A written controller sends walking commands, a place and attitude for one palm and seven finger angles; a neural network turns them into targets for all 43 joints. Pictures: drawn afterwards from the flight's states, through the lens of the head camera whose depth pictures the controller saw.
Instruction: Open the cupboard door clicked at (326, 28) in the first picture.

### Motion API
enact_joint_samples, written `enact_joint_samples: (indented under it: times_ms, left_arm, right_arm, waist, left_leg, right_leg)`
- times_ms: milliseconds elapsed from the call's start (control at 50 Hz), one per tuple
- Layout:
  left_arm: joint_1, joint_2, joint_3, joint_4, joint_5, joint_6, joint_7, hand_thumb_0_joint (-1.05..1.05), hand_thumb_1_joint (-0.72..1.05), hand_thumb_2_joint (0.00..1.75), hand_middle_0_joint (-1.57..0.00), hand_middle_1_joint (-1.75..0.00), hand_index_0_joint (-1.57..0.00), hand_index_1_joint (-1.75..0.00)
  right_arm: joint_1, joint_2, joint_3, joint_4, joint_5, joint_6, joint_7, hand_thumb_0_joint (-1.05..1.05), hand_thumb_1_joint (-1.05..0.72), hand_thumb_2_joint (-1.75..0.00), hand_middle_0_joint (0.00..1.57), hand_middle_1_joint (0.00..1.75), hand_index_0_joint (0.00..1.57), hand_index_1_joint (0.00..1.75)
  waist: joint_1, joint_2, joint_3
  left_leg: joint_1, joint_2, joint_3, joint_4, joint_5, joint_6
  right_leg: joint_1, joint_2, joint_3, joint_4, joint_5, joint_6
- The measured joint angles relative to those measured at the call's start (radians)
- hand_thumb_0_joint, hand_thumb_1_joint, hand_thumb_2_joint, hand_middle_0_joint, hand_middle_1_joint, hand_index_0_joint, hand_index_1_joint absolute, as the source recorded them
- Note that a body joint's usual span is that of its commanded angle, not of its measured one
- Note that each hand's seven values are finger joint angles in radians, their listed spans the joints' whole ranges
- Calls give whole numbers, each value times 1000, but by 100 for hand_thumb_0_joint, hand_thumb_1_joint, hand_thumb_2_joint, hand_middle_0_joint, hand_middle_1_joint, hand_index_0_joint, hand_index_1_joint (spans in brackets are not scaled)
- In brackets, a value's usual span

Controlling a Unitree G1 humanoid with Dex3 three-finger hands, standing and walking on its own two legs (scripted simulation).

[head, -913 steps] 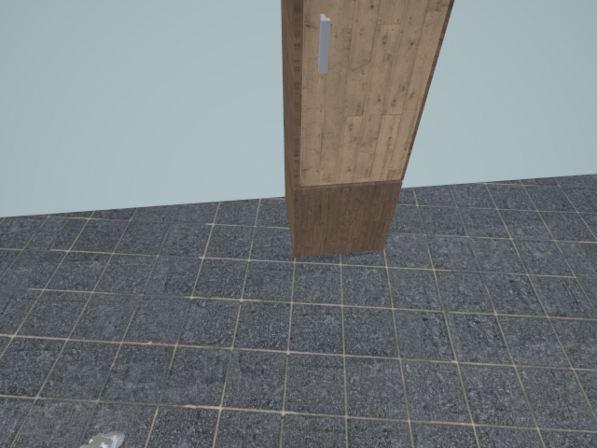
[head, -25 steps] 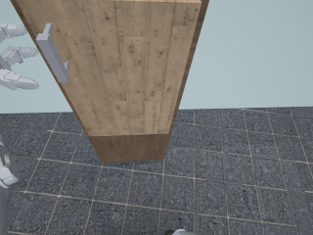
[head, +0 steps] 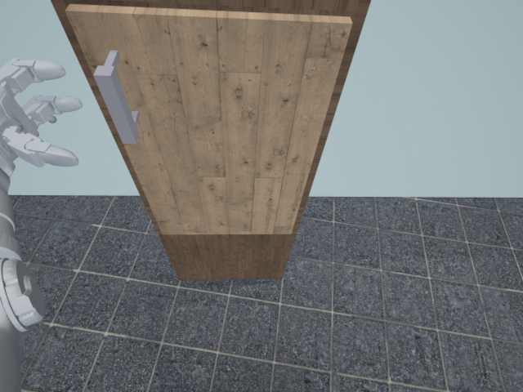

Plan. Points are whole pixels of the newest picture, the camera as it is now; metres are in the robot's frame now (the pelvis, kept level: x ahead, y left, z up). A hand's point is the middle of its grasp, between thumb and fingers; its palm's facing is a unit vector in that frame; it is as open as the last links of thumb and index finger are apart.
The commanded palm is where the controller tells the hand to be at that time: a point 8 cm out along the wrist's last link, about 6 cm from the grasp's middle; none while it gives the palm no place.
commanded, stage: move the hooked fingers beside the handle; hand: left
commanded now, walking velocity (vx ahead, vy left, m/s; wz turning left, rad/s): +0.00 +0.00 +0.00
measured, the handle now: (122, 99) +0.51 +0.20 +0.15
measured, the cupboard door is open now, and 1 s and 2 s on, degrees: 0 0 0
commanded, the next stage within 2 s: none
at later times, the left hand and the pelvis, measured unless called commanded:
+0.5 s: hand (63, 113) +0.47 +0.27 +0.16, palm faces -0.02 -1.00 +0.00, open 14.0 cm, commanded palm +0.45 +0.32 +0.15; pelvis -0.02 +0.00 +0.00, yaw +0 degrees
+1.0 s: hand (56, 118) +0.47 +0.28 +0.15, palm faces -0.03 -1.00 +0.01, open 14.0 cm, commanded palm +0.45 +0.33 +0.15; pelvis +0.00 +0.00 +0.00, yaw +0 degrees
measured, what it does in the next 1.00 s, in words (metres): stands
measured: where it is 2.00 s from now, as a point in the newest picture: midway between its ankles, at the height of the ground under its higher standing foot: outside the picture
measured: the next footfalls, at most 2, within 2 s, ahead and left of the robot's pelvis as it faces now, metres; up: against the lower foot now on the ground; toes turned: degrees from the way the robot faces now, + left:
none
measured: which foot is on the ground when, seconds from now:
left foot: down 0.00-1.00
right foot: down 0.00-1.00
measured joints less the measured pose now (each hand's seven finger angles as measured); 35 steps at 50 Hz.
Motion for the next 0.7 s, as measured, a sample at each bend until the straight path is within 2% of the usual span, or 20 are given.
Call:
enact_joint_samples:
  times_ms: [160, 280, 440, 560, 700]
  left_arm:
    - [-15, -8, -5, 22, 8, -18, 19, -1, -50, 30, -30, -120, -30, -120]
    - [-59, 27, -17, 68, 32, -27, 22, -1, -50, 30, -30, -120, -30, -120]
    - [-135, 60, -25, 125, 31, -31, 7, -1, -50, 30, -29, -120, -30, -120]
    - [-133, 76, -4, 126, 46, -30, 13, -1, -50, 30, -29, -120, -30, -120]
    - [-106, 108, 60, 132, 61, -27, 13, -1, -50, 30, -30, -120, -30, -120]
  right_arm:
    - [-23, 2, 10, -13, -1, -10, -2, 1, -91, -90, 21, 30, 20, 30]
    - [-19, 0, 19, -7, 0, -18, -14, 1, -91, -90, 21, 30, 20, 30]
    - [7, -10, 24, 25, -2, -24, -26, 1, -91, -90, 21, 30, 20, 30]
    - [40, -14, 17, 20, -6, -14, -23, 1, -91, -90, 21, 30, 20, 30]
    - [57, -12, 19, 2, -5, 9, -16, 1, -91, -90, 21, 30, 20, 30]
  waist:
    - [4, -5, 9]
    - [-8, -9, 26]
    - [-33, -11, 34]
    - [-52, -10, 26]
    - [-64, -13, 27]
  left_leg:
    - [-3, -2, -2, 10, 5, 0]
    - [-28, -2, -11, 25, 10, -2]
    - [-67, -1, -15, 37, 14, -3]
    - [-79, 4, -2, 37, 11, -3]
    - [-82, 13, 11, 39, 2, -3]
  right_leg:
    - [-4, -3, -1, 13, 2, -2]
    - [-23, -4, -10, 22, 7, -6]
    - [-58, -4, -13, 29, 14, -7]
    - [-77, 2, 0, 31, 15, -7]
    - [-86, 12, 12, 32, 11, -7]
